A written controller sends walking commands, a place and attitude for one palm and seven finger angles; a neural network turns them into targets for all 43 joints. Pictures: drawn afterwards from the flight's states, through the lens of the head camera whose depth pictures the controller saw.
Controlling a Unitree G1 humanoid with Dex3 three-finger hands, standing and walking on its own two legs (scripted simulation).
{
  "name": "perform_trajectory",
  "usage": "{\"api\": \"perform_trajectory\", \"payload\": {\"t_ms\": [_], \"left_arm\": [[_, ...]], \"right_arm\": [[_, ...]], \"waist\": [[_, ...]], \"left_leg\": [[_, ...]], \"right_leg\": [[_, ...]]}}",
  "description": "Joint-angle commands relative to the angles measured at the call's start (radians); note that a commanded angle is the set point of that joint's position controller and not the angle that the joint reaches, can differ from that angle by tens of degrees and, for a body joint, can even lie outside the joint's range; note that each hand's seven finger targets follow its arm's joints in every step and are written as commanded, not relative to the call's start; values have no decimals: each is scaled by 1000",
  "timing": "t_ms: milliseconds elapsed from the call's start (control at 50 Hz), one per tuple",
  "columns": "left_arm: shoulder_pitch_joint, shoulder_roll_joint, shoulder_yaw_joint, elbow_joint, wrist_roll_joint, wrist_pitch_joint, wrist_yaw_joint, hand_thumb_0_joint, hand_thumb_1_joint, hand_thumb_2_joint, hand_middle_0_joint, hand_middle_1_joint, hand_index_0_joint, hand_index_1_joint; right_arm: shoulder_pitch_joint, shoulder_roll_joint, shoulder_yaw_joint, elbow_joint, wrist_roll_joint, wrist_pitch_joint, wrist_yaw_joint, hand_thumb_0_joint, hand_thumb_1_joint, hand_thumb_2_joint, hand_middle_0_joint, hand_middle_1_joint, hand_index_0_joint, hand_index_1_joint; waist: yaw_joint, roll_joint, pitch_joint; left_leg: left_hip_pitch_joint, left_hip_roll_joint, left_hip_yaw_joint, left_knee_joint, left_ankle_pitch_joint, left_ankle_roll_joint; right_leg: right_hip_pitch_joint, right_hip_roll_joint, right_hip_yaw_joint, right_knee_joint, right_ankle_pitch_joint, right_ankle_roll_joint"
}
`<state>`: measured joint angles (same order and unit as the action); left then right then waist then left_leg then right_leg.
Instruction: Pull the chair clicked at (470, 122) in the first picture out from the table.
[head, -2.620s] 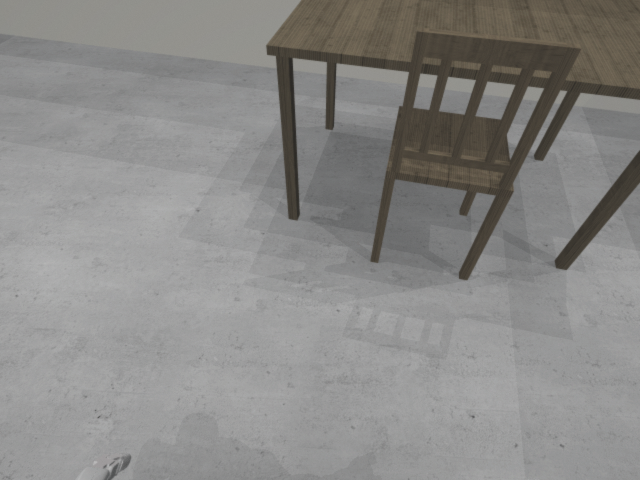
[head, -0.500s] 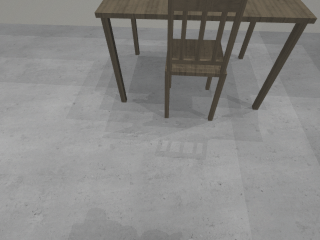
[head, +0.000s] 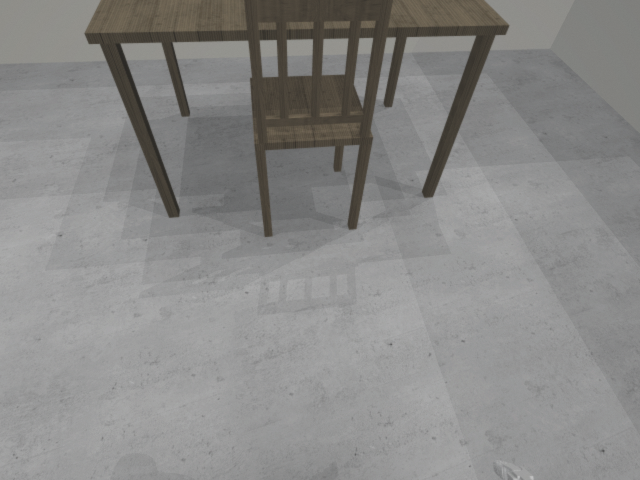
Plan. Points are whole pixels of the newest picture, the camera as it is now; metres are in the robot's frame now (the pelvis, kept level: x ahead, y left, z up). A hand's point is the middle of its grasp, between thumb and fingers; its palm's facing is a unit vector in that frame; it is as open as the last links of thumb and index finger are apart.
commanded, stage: walk to a spot facing it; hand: left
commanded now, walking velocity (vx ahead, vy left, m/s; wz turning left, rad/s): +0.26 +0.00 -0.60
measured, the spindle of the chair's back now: (316, 72) +1.10 +0.12 -0.08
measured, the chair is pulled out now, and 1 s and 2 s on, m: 0.00 0.00 0.00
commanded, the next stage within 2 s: turn to face it in 1.30 s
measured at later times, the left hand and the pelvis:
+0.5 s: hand (283, 400) +0.25 +0.08 -0.16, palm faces -0.41 -0.89 -0.19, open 7.4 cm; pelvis +0.05 -0.04 -0.01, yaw -20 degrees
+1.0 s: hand (286, 359) +0.33 +0.09 -0.19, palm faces -0.42 -0.89 -0.16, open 7.3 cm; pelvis +0.25 -0.09 +0.00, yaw -30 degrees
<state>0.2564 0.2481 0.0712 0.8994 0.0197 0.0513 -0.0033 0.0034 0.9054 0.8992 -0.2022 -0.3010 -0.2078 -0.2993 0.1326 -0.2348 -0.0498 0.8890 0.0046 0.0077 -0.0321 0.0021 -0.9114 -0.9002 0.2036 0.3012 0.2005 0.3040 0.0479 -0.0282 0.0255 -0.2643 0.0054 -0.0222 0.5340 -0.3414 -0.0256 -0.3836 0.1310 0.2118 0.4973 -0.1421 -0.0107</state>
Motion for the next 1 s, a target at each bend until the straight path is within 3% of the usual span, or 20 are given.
{"api": "perform_trajectory", "payload": {"t_ms": [0, 40, 80, 240, 360, 400, 420, 440, 460, 480, 540, 580, 760, 820, 840, 860, 880, 900, 940, 980], "left_arm": [[-69, 121, 44, -124, 7, -19, -10, 0, 900, 900, -200, -300, -200, -300], [-41, 130, 57, -82, 18, -14, -31, 0, 900, 900, -200, -300, -200, -300], [-38, 102, 43, -73, 17, -11, -50, 0, 900, 900, -200, -300, -200, -300], [-199, 44, 18, -111, 14, -17, -69, 0, 900, 900, -200, -300, -200, -300], [-272, 18, 6, -121, 11, -36, -70, 0, 900, 900, -200, -300, -200, -300], [-218, 23, 12, -104, 10, -49, -66, 0, 900, 900, -200, -300, -200, -300], [-104, 46, 20, -66, 11, -60, -61, 0, 900, 900, -200, -300, -200, -300], [68, 134, 37, -8, 15, -77, -51, 0, 900, 900, -200, -300, -200, -300], [226, 281, 71, 29, 5, -88, -26, 0, 900, 900, -200, -300, -200, -300], [265, 317, 78, 48, -19, -77, -11, 0, 900, 900, -200, -300, -200, -300], [31, 181, 34, 6, -8, -86, -1, 0, 900, 900, -200, -300, -200, -300], [-47, 133, 22, -4, 1, -95, 2, 0, 900, 900, -200, -300, -200, -300], [26, 131, 21, 68, 7, -114, 3, 0, 900, 900, -200, -300, -200, -300], [14, 126, 25, 73, 0, -105, 2, 0, 900, 900, -200, -300, -200, -300], [13, 93, 20, 68, -2, -103, -2, 0, 900, 900, -200, -300, -200, -300], [45, 21, 12, 56, -10, -96, -10, 0, 900, 900, -200, -300, -200, -300], [43, 16, 7, 30, -5, -102, -11, 0, 900, 900, -200, -300, -200, -300], [10, 42, 15, 42, 1, -98, -7, 0, 900, 900, -200, -300, -200, -300], [5, 30, 23, 68, 9, -90, -25, 0, 900, 900, -200, -300, -200, -300], [69, -5, 22, 97, 14, -71, -29, 0, 900, 900, -200, -300, -200, -300]], "right_arm": [[107, -249, -46, -78, -19, -19, -12, 0, -900, -900, 200, 300, 200, 300], [34, -165, -19, -81, -30, -28, -11, 0, -900, -900, 200, 300, 200, 300], [45, -145, -14, -72, -28, -41, -9, 0, -900, -900, 200, 300, 200, 300], [266, -149, -27, 21, -30, -67, -1, 0, -900, -900, 200, 300, 200, 300], [316, -158, -37, 67, -41, -67, 13, 0, -900, -900, 200, 300, 200, 300], [300, -168, -39, 73, -41, -65, 14, 0, -900, -900, 200, 300, 200, 300], [286, -170, -36, 72, -35, -64, 16, 0, -900, -900, 200, 300, 200, 300], [293, -145, -25, 63, -23, -65, 29, 0, -900, -900, 200, 300, 200, 300], [272, -60, -2, 11, -12, -65, 38, 0, -900, -900, 200, 300, 200, 300], [142, -90, -9, -33, -18, -66, 28, 0, -900, -900, 200, 300, 200, 300], [116, -88, -20, 7, -30, -60, 33, 0, -900, -900, 200, 300, 200, 300], [210, -56, -21, 52, -38, -37, 36, 0, -900, -900, 200, 300, 200, 300], [91, -25, -21, -4, -29, -59, 60, 0, -900, -900, 200, 300, 200, 300], [180, -50, -27, 27, -31, -73, 50, 0, -900, -900, 200, 300, 200, 300], [300, -101, -39, 65, -36, -80, 38, 0, -900, -900, 200, 300, 200, 300], [426, -216, -66, 93, -51, -85, 27, 0, -900, -900, 200, 300, 200, 300], [463, -239, -58, 95, -47, -75, 23, 0, -900, -900, 200, 300, 200, 300], [382, -185, -48, 92, -40, -72, 12, 0, -900, -900, 200, 300, 200, 300], [244, -86, -21, 59, -35, -84, 11, 0, -900, -900, 200, 300, 200, 300], [208, -44, -9, 68, -30, -100, 7, 0, -900, -900, 200, 300, 200, 300]], "waist": [[-78, 271, -46], [-26, 165, -3], [-28, 176, 17], [-100, 164, 92], [-119, 187, 73], [-80, 190, 42], [-18, 135, -25], [56, -16, -142], [113, -278, -253], [130, -218, -230], [6, -43, -25], [-63, -77, 1], [-48, -91, 35], [-100, -44, 41], [-150, 66, -12], [-182, 345, -79], [-174, 402, -84], [-157, 318, -40], [-89, 141, 77], [-42, 136, 48]], "left_leg": [[158, 485, -428, -347, -14, 195], [73, 343, -237, -329, -51, 163], [97, 281, -117, -328, -63, 141], [216, 344, -7, -351, 22, 168], [187, 360, 120, -281, 167, 139], [176, 354, 175, -178, 295, 110], [132, 316, 235, 7, 416, 79], [-80, 278, 298, 279, 377, 26], [-419, 123, 283, 625, -240, -38], [-514, 125, 120, 748, -269, -14], [-446, 197, 52, 711, -38, -20], [-320, 188, 83, 595, 10, -37], [-180, 119, 107, 176, 103, -22], [64, 73, 140, 22, 137, -14], [229, 104, 88, -44, 74, 0], [372, 349, -248, -193, -115, 69], [365, 487, -489, -350, -265, 131], [270, 488, -479, -395, -360, 114], [101, 408, -253, -399, -229, 84], [77, 353, -57, -369, 10, 64]], "right_leg": [[-294, -61, -108, 466, -391, 55], [-264, -101, -126, 660, -264, 65], [-296, -124, -172, 693, -196, 65], [-340, -221, -241, 471, -146, 66], [-133, -186, -326, 226, -197, 26], [2, -159, -348, 123, -198, -1], [188, -120, -375, 25, -152, -23], [539, -191, -277, -30, -149, -73], [759, -521, 225, -131, -192, -191], [679, -582, 364, -212, -139, -239], [324, -465, 135, -265, -225, -202], [170, -393, -16, -284, -151, -170], [167, -362, -29, -269, -142, -160], [77, -308, -59, -148, -151, -125], [16, -240, -102, 53, -96, -98], [-155, -109, -227, 395, -296, -44], [-271, -75, -224, 627, -435, -33], [-303, -137, -164, 757, -343, -38], [-290, -211, -163, 790, -160, -27], [-235, -223, -176, 762, -94, -6]]}}
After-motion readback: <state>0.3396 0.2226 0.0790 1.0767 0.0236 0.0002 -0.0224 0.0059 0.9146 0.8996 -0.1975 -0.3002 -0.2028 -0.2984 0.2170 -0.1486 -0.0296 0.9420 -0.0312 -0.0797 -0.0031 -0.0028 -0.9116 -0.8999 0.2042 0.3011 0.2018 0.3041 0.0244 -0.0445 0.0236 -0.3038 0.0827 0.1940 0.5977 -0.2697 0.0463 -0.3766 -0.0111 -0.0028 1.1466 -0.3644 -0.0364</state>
